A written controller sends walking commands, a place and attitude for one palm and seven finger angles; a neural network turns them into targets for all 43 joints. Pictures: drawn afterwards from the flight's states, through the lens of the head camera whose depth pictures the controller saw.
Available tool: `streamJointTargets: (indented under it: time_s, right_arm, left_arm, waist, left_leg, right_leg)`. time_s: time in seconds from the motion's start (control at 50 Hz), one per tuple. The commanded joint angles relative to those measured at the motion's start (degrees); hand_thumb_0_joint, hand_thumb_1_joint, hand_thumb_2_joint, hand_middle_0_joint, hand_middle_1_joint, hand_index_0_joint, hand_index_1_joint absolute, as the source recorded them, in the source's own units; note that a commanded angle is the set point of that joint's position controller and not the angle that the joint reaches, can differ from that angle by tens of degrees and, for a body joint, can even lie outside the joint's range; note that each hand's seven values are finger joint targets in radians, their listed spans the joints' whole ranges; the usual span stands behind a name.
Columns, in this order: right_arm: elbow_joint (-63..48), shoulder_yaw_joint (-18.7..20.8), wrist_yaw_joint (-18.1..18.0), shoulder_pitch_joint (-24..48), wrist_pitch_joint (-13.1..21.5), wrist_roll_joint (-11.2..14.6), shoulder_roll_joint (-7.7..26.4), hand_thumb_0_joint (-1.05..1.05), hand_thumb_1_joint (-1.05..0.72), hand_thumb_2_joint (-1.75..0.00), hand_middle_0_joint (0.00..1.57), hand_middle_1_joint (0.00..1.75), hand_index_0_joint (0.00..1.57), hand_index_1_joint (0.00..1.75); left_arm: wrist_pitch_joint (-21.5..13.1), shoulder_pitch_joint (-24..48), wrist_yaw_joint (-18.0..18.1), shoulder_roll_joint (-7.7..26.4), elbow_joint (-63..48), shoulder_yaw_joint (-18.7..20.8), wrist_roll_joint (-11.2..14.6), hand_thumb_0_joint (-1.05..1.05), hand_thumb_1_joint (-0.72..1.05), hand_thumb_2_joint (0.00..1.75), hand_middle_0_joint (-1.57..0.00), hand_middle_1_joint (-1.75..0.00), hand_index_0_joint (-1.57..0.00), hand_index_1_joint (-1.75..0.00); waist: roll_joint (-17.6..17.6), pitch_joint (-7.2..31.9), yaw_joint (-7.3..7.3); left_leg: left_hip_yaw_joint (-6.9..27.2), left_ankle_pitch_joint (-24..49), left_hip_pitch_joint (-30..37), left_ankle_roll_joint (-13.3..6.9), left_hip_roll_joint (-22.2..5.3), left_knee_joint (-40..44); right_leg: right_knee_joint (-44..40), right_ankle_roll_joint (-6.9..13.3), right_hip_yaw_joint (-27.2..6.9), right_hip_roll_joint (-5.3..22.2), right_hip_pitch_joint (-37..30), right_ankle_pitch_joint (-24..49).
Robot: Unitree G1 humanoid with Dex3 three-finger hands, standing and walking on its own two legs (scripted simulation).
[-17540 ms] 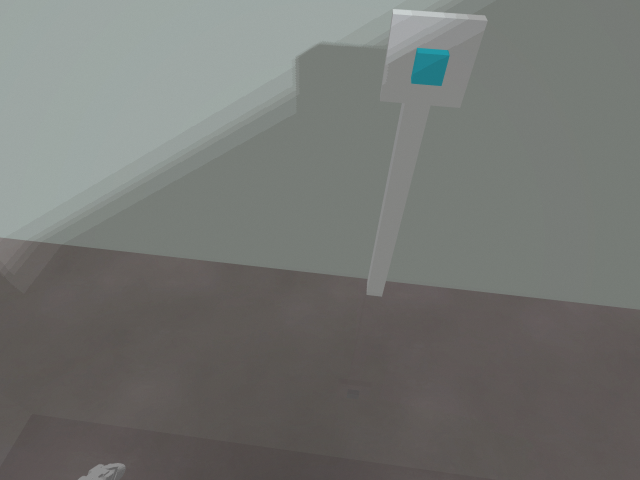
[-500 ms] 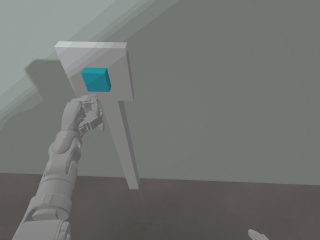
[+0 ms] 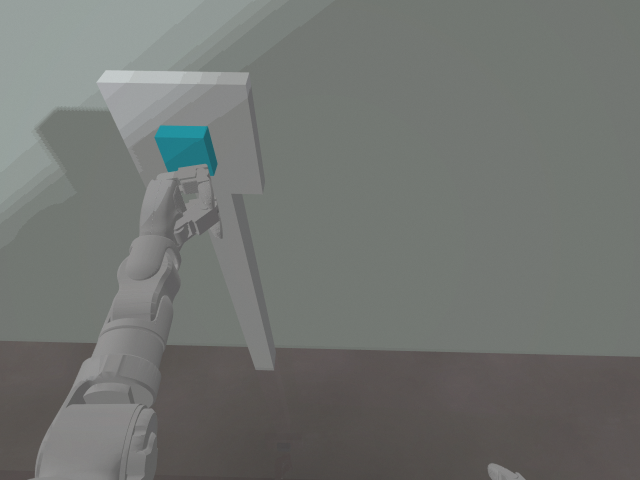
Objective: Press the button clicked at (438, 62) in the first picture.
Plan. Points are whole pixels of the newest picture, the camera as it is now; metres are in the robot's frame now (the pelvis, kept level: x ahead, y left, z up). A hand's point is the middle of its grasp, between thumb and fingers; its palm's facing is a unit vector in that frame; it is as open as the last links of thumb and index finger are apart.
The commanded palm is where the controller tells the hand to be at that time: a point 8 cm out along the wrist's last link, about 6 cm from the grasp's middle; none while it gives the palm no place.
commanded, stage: press the button with the knuckle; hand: left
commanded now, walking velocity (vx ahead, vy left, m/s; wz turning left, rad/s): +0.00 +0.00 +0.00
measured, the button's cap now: (188, 149) +0.51 +0.18 +0.15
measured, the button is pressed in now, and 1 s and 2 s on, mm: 0 11 0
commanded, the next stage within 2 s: hold the button down briefly in 0.86 s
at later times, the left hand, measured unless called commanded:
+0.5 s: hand (222, 193) +0.45 +0.13 +0.12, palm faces -0.01 -1.00 -0.02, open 3.0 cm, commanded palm +0.44 +0.19 +0.12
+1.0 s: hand (219, 188) +0.46 +0.14 +0.12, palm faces -0.04 -1.00 -0.01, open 3.0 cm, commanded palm +0.47 +0.20 +0.12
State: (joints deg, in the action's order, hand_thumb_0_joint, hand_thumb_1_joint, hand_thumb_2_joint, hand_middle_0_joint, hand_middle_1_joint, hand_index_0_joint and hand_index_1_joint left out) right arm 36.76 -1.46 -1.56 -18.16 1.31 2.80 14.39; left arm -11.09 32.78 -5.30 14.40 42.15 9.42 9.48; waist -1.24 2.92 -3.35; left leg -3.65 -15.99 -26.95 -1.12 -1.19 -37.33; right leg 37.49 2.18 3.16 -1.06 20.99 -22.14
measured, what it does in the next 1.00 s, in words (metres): stands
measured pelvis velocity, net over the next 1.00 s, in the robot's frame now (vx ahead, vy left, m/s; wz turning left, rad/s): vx -0.03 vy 0.00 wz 0.01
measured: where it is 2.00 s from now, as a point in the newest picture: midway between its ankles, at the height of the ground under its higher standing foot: outside the picture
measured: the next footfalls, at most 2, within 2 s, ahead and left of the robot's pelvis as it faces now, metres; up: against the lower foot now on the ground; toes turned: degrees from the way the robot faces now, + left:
none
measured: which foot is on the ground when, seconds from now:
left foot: down 0.00-1.00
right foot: down 0.00-1.00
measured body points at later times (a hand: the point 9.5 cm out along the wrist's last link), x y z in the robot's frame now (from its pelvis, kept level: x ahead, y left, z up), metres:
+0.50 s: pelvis +0.00 -0.01 +0.00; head +0.04 -0.01 +0.45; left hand +0.45 +0.19 +0.12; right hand +0.06 -0.27 -0.12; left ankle +0.03 +0.11 -0.72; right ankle -0.03 -0.09 -0.72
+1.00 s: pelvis -0.03 +0.00 -0.01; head +0.03 +0.00 +0.43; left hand +0.46 +0.19 +0.12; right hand -0.02 -0.27 -0.12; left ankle +0.03 +0.11 -0.72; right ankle -0.03 -0.09 -0.72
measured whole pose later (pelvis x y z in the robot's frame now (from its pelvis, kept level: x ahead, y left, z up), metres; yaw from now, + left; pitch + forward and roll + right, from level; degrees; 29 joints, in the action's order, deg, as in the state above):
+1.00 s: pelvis -0.03 +0.00 -0.01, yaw +0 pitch +10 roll -2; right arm 39.3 -1.8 -2.1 -23.2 2.4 2.2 16.3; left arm -17.3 53.8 -9.8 22.9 69.4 15.4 6.6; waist -1.2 3.1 -8.8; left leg -1.9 -15.0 -37.5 -1.1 -2.5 -42.2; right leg 41.3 2.5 4.7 -2.3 30.7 -20.9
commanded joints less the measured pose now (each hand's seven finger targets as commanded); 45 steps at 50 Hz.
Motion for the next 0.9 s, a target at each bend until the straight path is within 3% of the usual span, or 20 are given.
streamJointTargets:
  time_s: [0.0, 0.04, 0.12, 0.16, 0.22, 0.28, 0.32, 0.38, 0.44, 0.5, 0.54, 0.58, 0.62, 0.64, 0.66, 0.7, 0.74, 0.78, 0.84, 0.88]
  right_arm:
    - [-5.7, 3.6, -0.5, -0.7, 2.1, 0.3, 8.6, 0.0, -0.9, -0.9, 0.2, 0.3, 0.2, 0.3]
    - [-5.5, 3.6, -0.4, -1.4, 2.0, 0.2, 8.8, 0.0, -0.9, -0.9, 0.2, 0.3, 0.2, 0.3]
    - [-5.3, 3.9, -0.2, -2.2, 1.7, 0.1, 8.7, 0.0, -0.9, -0.9, 0.2, 0.3, 0.2, 0.3]
    - [-5.3, 4.0, -0.1, -2.8, 1.5, 0.0, 9.0, 0.0, -0.9, -0.9, 0.2, 0.3, 0.2, 0.3]
    - [-5.3, 4.1, 0.0, -3.3, 1.2, -0.1, 8.9, 0.0, -0.9, -0.9, 0.2, 0.3, 0.2, 0.3]
    - [-5.2, 4.0, -0.1, -3.8, 0.8, -0.2, 9.3, 0.0, -0.9, -0.9, 0.2, 0.3, 0.2, 0.3]
    - [-5.0, 3.9, -0.3, -3.9, 0.5, 0.0, 9.1, 0.0, -0.9, -0.9, 0.2, 0.3, 0.2, 0.3]
    - [-4.6, 3.8, -0.7, -4.4, 0.4, -0.1, 9.2, 0.0, -0.9, -0.9, 0.2, 0.3, 0.2, 0.3]
    - [-4.1, 3.7, -0.8, -4.9, 0.4, -0.2, 9.0, 0.0, -0.9, -0.9, 0.2, 0.3, 0.2, 0.3]
    - [-3.9, 3.6, -0.9, -5.3, 0.5, -0.1, 9.5, 0.0, -0.9, -0.9, 0.2, 0.3, 0.2, 0.3]
    - [-3.3, 3.4, -1.0, -5.8, 0.6, -0.1, 9.5, 0.0, -0.9, -0.9, 0.2, 0.3, 0.2, 0.3]
    - [-3.3, 3.5, -1.1, -6.2, 0.6, -0.2, 9.9, 0.0, -0.9, -0.9, 0.2, 0.3, 0.2, 0.3]
    - [-3.0, 3.4, -1.0, -6.6, 0.8, -0.2, 9.8, 0.0, -0.9, -0.9, 0.2, 0.3, 0.2, 0.3]
    - [-2.7, 3.5, -1.0, -7.2, 0.9, -0.3, 10.0, 0.0, -0.9, -0.9, 0.2, 0.3, 0.2, 0.3]
    - [-2.7, 3.5, -1.1, -7.3, 0.9, -0.2, 10.2, 0.0, -0.9, -0.9, 0.2, 0.3, 0.2, 0.3]
    - [-2.6, 3.4, -1.1, -7.5, 1.1, -0.2, 10.1, 0.0, -0.9, -0.9, 0.2, 0.3, 0.2, 0.3]
    - [-2.2, 3.3, -1.1, -8.3, 1.3, -0.3, 10.4, 0.0, -0.9, -0.9, 0.2, 0.3, 0.2, 0.3]
    - [-2.1, 3.2, -1.1, -8.6, 1.5, -0.3, 10.6, 0.0, -0.9, -0.9, 0.2, 0.3, 0.2, 0.3]
    - [-1.8, 3.1, -1.2, -9.5, 1.9, -0.4, 11.0, 0.0, -0.9, -0.9, 0.2, 0.3, 0.2, 0.3]
    - [-1.8, 3.2, -1.2, -9.5, 2.3, -0.3, 10.9, 0.0, -0.9, -0.9, 0.2, 0.3, 0.2, 0.3]
  left_arm:
    - [-4.4, 27.1, -1.0, 8.9, -10.4, 1.6, 0.9, 0.0, 0.9, 0.9, -1.3, -1.5, -1.3, -1.5]
    - [-4.3, 27.7, -0.9, 10.0, -8.3, 2.7, 1.0, 0.0, 0.9, 0.9, -1.3, -1.5, -1.3, -1.5]
    - [-4.9, 30.2, -0.8, 9.9, -8.0, 2.6, 0.5, 0.0, 0.9, 0.9, -1.3, -1.5, -1.3, -1.5]
    - [-5.2, 29.2, -0.5, 11.7, -6.3, 4.4, 0.4, 0.0, 0.9, 0.9, -1.3, -1.5, -1.3, -1.5]
    - [-5.8, 30.7, -0.5, 11.7, -6.9, 4.2, 0.1, 0.0, 0.9, 0.9, -1.3, -1.5, -1.3, -1.5]
    - [-5.9, 31.1, -0.2, 15.5, -4.2, 7.5, 0.0, 0.0, 0.9, 0.9, -1.3, -1.5, -1.3, -1.5]
    - [-5.9, 34.3, -0.7, 15.1, -3.1, 6.4, -0.3, 0.0, 0.9, 0.9, -1.3, -1.5, -1.3, -1.5]
    - [-6.4, 35.7, -1.1, 18.0, -0.7, 8.8, -0.2, 0.0, 0.9, 0.9, -1.3, -1.5, -1.3, -1.5]
    - [-7.3, 39.8, -1.8, 16.6, 0.5, 7.3, 0.0, 0.0, 0.9, 0.9, -1.3, -1.5, -1.3, -1.5]
    - [-7.3, 41.1, -2.1, 18.8, 3.8, 8.9, 0.2, 0.0, 0.9, 0.9, -1.3, -1.5, -1.3, -1.5]
    - [-7.6, 44.2, -2.1, 19.2, 5.3, 8.6, 0.0, 0.0, 0.9, 0.9, -1.3, -1.5, -1.3, -1.5]
    - [-7.9, 44.6, -2.2, 21.9, 6.8, 10.0, -0.4, 0.0, 0.9, 0.9, -1.3, -1.5, -1.3, -1.5]
    - [-8.1, 46.6, -2.4, 20.2, 7.8, 8.6, -0.5, 0.0, 0.9, 0.9, -1.3, -1.5, -1.3, -1.5]
    - [-8.2, 47.4, -2.2, 21.5, 8.6, 10.0, -0.2, 0.0, 0.9, 0.9, -1.3, -1.5, -1.3, -1.5]
    - [-8.3, 47.7, -2.3, 22.8, 8.9, 10.5, -0.2, 0.0, 0.9, 0.9, -1.3, -1.5, -1.3, -1.5]
    - [-8.5, 49.8, -2.4, 21.7, 8.9, 9.3, -0.4, 0.0, 0.9, 0.9, -1.3, -1.5, -1.3, -1.5]
    - [-8.5, 50.4, -2.1, 23.0, 10.9, 10.3, -0.3, 0.0, 0.9, 0.9, -1.3, -1.5, -1.3, -1.5]
    - [-8.6, 52.2, -1.9, 23.9, 11.6, 9.8, -0.8, 0.0, 0.9, 0.9, -1.3, -1.5, -1.3, -1.5]
    - [-8.9, 54.1, -1.7, 26.2, 13.1, 11.2, -0.9, 0.0, 0.9, 0.9, -1.3, -1.5, -1.3, -1.5]
    - [-9.3, 55.4, -1.8, 25.0, 13.2, 9.8, -1.1, 0.0, 0.9, 0.9, -1.3, -1.5, -1.3, -1.5]
  waist:
    - [0.4, 17.8, -1.23]
    - [2.5, 16.8, -1.21]
    - [0.1, 18.4, -1.37]
    - [2.8, 18.4, -1.17]
    - [0.7, 19.5, -1.25]
    - [3.4, 18.5, -1.2]
    - [2.3, 17.3, -2.12]
    - [1.6, 18.2, -1.87]
    - [1.7, 17.9, -3.14]
    - [1.9, 18.3, -3.41]
    - [2.9, 16.6, -4.67]
    - [1.5, 17.8, -4.33]
    - [0.7, 18.1, -5.04]
    - [3.0, 17.9, -5.47]
    - [2.4, 18.5, -5.36]
    - [0.8, 18.6, -5.85]
    - [2.8, 17.2, -6.41]
    - [0.4, 17.0, -6.79]
    - [1.3, 16.6, -7.42]
    - [-1.3, 17.7, -7.74]
  left_leg:
    - [4.3, 13.6, 17.0, -1.3, 1.1, 1.8]
    - [4.1, 12.8, 15.1, -1.5, 1.2, 1.6]
    - [3.9, 14.1, 16.1, -1.4, 1.2, 1.3]
    - [3.8, 14.1, 14.6, -1.6, 1.3, 1.2]
    - [3.5, 14.9, 15.1, -1.6, 1.4, 0.9]
    - [3.2, 13.4, 12.5, -1.9, 1.5, 0.9]
    - [2.9, 11.7, 11.6, -1.9, 1.7, 0.9]
    - [2.8, 11.1, 10.8, -2.0, 1.8, 0.7]
    - [3.0, 10.7, 10.9, -2.1, 1.8, 0.2]
    - [3.0, 9.2, 9.5, -2.1, 1.9, 0.1]
    - [3.1, 7.5, 8.0, -2.3, 1.8, -0.1]
    - [3.3, 6.9, 7.6, -2.2, 1.7, -0.2]
    - [3.4, 6.5, 8.1, -2.1, 1.7, -0.4]
    - [3.6, 6.2, 7.0, -2.3, 1.6, -0.6]
    - [3.4, 5.8, 6.7, -2.2, 1.5, -0.5]
    - [3.8, 5.0, 7.1, -2.1, 1.5, -0.4]
    - [4.0, 3.5, 5.3, -2.3, 1.4, -0.7]
    - [4.0, 1.9, 4.6, -2.1, 1.3, -0.5]
    - [4.4, -0.1, 3.0, -2.2, 1.1, -0.6]
    - [4.5, -1.2, 4.2, -1.9, 1.0, -0.6]
  right_leg:
    - [-5.4, -1.1, -2.3, -0.6, 2.8, 21.6]
    - [-5.7, -1.2, -2.3, -0.7, 2.3, 21.4]
    - [-5.0, -1.2, -2.4, -0.6, 3.0, 22.5]
    - [-5.0, -1.4, -2.7, -0.7, 1.8, 23.6]
    - [-4.6, -1.3, -2.8, -0.7, 1.8, 24.5]
    - [-4.9, -1.8, -3.4, -0.6, 0.5, 24.9]
    - [-5.4, -1.9, -3.7, -0.4, 1.2, 24.0]
    - [-5.3, -2.0, -4.3, -0.3, 0.4, 23.9]
    - [-5.4, -2.1, -4.4, -0.3, 1.6, 23.4]
    - [-5.6, -2.4, -4.9, -0.2, 1.9, 22.3]
    - [-5.9, -2.6, -5.2, -0.2, 2.9, 20.4]
    - [-5.6, -2.5, -5.3, -0.1, 3.1, 19.3]
    - [-5.5, -2.4, -5.1, -0.4, 4.5, 18.0]
    - [-5.5, -2.7, -5.2, -0.4, 4.1, 17.9]
    - [-5.6, -2.8, -5.6, -0.3, 3.9, 17.7]
    - [-5.6, -2.6, -5.2, -0.5, 5.1, 15.9]
    - [-5.9, -2.7, -5.5, -0.6, 5.7, 14.1]
    - [-5.9, -2.7, -5.5, -0.6, 6.7, 11.9]
    - [-6.0, -2.7, -5.6, -0.7, 7.3, 9.0]
    - [-5.8, -2.5, -5.3, -0.9, 9.1, 6.9]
